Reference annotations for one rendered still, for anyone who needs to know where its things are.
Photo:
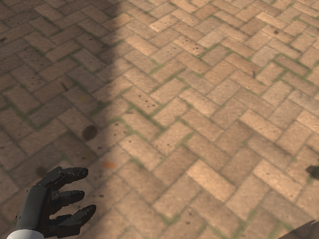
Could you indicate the robot left forearm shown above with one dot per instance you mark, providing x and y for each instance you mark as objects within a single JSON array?
[{"x": 25, "y": 234}]

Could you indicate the robot left hand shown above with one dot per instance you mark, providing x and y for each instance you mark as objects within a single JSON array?
[{"x": 44, "y": 199}]

